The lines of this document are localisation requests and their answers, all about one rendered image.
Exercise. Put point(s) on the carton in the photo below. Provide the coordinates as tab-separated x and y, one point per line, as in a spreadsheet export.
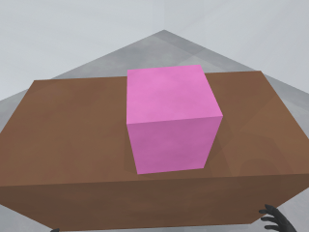
172	118

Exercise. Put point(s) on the pedestal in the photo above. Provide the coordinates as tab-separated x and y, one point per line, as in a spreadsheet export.
66	159

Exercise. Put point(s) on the right robot hand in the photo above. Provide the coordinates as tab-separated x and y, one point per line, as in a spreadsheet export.
283	225

